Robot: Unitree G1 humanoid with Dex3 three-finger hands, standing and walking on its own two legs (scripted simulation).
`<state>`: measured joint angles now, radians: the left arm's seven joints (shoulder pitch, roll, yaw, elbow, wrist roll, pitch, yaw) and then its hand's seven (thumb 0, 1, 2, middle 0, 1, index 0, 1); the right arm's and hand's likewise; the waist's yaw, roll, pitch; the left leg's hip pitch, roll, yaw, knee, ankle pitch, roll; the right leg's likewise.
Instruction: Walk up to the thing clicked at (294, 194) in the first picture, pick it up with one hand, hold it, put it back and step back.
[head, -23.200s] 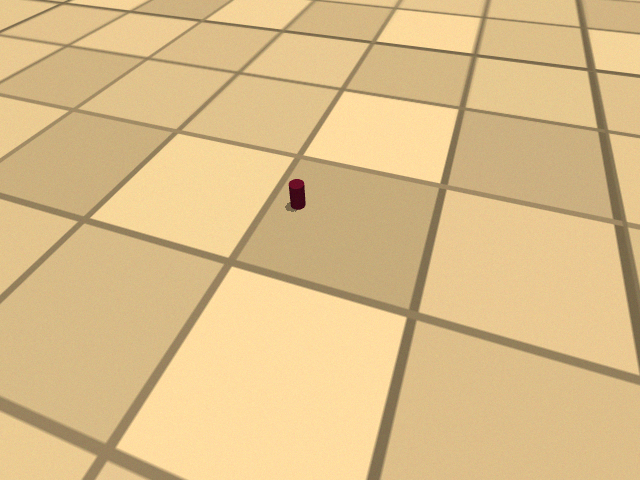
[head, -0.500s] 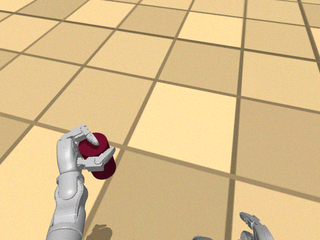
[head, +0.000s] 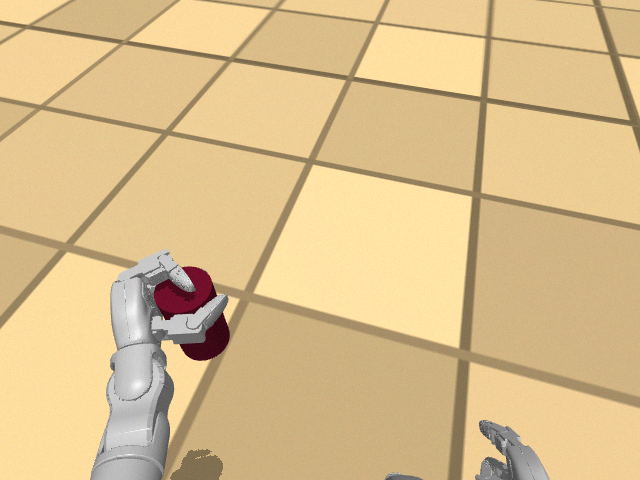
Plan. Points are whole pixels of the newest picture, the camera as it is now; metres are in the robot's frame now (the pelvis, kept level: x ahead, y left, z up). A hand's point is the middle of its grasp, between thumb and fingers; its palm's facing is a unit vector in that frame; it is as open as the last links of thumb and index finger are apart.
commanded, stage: hold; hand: left
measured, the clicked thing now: (195, 315) +0.33 +0.18 +0.00
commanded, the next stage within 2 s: crouch in 0.02 s
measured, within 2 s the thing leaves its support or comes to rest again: neither
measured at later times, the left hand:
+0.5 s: hand (195, 320) +0.34 +0.19 -0.03, palm faces +0.27 -0.96 -0.02, open 6.3 cm
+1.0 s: hand (214, 355) +0.39 +0.22 -0.28, palm faces +0.33 -0.94 -0.04, open 6.2 cm
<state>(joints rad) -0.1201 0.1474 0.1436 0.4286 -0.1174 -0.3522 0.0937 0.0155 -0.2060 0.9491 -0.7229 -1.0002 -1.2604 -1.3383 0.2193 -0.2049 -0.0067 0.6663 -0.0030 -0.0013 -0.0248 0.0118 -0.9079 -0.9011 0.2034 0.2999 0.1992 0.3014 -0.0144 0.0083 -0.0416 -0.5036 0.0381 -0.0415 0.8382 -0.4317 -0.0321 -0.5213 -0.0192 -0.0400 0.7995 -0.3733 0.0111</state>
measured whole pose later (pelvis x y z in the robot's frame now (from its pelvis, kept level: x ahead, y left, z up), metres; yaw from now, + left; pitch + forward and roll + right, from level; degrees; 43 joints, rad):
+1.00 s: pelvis -0.07 +0.00 -0.25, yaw -2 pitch +33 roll -3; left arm -0.67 0.35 0.46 1.14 -0.04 -0.78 0.06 0.01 -0.19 0.93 -0.72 -0.99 -1.25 -1.31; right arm 0.14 -0.25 0.01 0.73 -0.10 0.00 0.08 0.01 -0.90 -0.90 0.20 0.30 0.20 0.30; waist -0.12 0.00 -0.18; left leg -1.79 0.01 -0.09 1.91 -0.70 -0.04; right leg -1.81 -0.03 -0.03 1.84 -0.61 0.01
